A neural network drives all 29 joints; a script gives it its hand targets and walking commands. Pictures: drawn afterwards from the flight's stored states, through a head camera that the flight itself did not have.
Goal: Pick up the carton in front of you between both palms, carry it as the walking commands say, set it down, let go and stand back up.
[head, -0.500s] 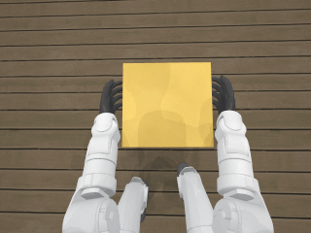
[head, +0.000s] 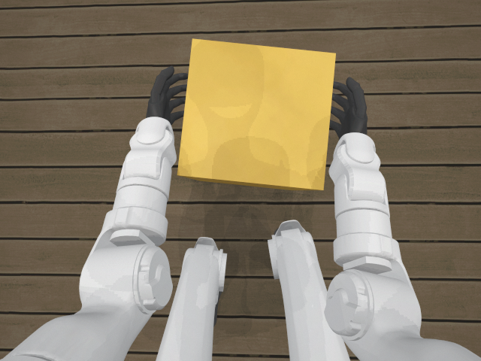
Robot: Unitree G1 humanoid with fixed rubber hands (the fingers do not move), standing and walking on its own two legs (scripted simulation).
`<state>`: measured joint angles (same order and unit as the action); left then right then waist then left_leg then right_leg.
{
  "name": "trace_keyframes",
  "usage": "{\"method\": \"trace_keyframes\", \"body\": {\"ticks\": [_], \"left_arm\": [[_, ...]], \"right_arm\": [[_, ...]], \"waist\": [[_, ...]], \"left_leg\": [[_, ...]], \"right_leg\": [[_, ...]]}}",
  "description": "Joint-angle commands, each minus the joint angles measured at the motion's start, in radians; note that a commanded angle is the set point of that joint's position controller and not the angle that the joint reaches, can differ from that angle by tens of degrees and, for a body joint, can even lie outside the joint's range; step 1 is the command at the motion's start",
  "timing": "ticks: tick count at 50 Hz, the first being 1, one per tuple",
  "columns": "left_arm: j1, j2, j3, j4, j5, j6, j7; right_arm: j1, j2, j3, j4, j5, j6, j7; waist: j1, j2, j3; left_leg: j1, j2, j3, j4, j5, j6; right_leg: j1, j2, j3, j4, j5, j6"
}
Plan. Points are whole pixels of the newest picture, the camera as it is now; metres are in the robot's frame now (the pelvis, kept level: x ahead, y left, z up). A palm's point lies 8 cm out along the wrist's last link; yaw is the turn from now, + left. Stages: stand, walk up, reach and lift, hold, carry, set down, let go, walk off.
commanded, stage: set down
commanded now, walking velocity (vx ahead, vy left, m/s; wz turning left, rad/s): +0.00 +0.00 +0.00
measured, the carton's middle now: (252, 131) +0.47 -0.05 -0.18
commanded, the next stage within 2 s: none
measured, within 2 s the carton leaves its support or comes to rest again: rests again in 1.32 s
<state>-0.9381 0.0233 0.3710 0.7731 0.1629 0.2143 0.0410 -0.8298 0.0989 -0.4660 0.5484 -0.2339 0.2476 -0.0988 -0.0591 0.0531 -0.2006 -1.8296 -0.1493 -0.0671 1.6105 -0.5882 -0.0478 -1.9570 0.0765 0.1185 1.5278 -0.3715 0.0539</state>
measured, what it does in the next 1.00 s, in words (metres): lowers itself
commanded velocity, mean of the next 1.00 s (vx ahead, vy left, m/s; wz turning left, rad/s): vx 0.00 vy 0.00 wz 0.00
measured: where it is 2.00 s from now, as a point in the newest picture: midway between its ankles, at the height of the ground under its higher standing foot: (250, 290)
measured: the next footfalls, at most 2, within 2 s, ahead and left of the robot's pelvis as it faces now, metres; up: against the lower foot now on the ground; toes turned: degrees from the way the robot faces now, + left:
none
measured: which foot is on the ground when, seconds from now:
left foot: down 0.00-1.00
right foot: down 0.00-1.00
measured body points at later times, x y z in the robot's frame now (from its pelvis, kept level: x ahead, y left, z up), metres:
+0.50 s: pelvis -0.02 +0.02 -0.11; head +0.31 -0.01 +0.19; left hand +0.52 +0.08 -0.26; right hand +0.44 -0.22 -0.26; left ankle +0.06 +0.13 -0.51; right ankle +0.12 -0.13 -0.51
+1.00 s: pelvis -0.02 +0.02 -0.15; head +0.33 +0.02 +0.14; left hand +0.53 +0.08 -0.32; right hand +0.45 -0.22 -0.31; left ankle +0.06 +0.13 -0.51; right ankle +0.12 -0.13 -0.51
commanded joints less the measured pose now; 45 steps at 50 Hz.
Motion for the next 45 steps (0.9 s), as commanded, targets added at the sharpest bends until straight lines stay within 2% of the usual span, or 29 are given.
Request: {"method": "trace_keyframes", "body": {"ticks": [1,18,29,31,33,37,45], "left_arm": [[-0.581,-0.915,-0.490,-0.005,-0.113,-0.037,-0.225],[-0.770,-0.809,-0.493,0.074,-0.136,-0.066,-0.131],[-0.914,-0.711,-0.542,0.127,-0.194,-0.081,-0.109],[-0.946,-0.704,-0.567,0.116,-0.215,-0.085,-0.107],[-0.974,-0.715,-0.576,0.095,-0.217,-0.089,-0.104],[-0.938,-0.729,-0.561,0.127,-0.184,-0.095,-0.098],[-0.902,-0.705,-0.506,0.198,-0.160,-0.105,-0.113]], "right_arm": [[-0.591,0.867,0.568,0.062,0.114,-0.021,0.199],[-0.771,0.703,0.429,0.102,0.149,-0.049,0.209],[-0.899,0.600,0.387,0.119,0.191,-0.068,0.214],[-0.946,0.594,0.398,0.090,0.215,-0.075,0.214],[-0.955,0.631,0.394,0.082,0.244,-0.080,0.220],[-0.906,0.635,0.356,0.172,0.240,-0.074,0.243],[-0.878,0.578,0.282,0.236,0.182,-0.083,0.261]], "waist": [[-0.042,-0.050,-0.963],[-0.104,0.040,-0.932],[-0.141,0.067,-0.916],[-0.150,0.073,-0.945],[-0.146,0.109,-0.934],[-0.125,0.168,-0.847],[-0.151,0.136,-0.695]], "left_leg": [[0.091,-0.065,0.114,-0.144,0.175,0.021],[0.051,-0.065,0.100,0.062,0.190,0.016],[-0.006,-0.048,0.098,0.196,0.193,0.022],[0.006,-0.043,0.098,0.219,0.203,0.028],[0.009,-0.042,0.103,0.234,0.226,0.029],[-0.020,-0.035,0.099,0.249,0.279,0.028],[-0.104,-0.032,0.075,0.250,0.264,0.036]], "right_leg": [[0.900,0.059,-0.150,-0.024,0.278,0.010],[0.544,0.046,-0.210,0.224,0.265,0.018],[0.469,0.018,-0.224,0.357,0.273,0.021],[0.461,0.015,-0.228,0.378,0.279,0.021],[0.439,0.019,-0.223,0.390,0.307,0.016],[0.366,0.019,-0.217,0.417,0.330,0.015],[0.252,0.019,-0.225,0.429,0.280,0.005]]}}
